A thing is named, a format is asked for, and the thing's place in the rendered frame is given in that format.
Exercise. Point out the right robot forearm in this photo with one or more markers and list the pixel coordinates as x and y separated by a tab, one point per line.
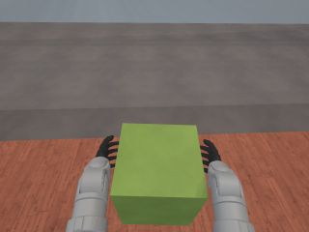
228	201

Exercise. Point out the robot left hand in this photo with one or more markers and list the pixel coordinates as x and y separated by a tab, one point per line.
103	149

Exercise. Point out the carton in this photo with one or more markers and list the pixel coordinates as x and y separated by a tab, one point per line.
159	176

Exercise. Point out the left robot forearm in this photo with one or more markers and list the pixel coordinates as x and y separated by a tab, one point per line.
91	198

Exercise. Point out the robot right hand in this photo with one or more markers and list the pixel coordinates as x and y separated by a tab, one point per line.
212	154

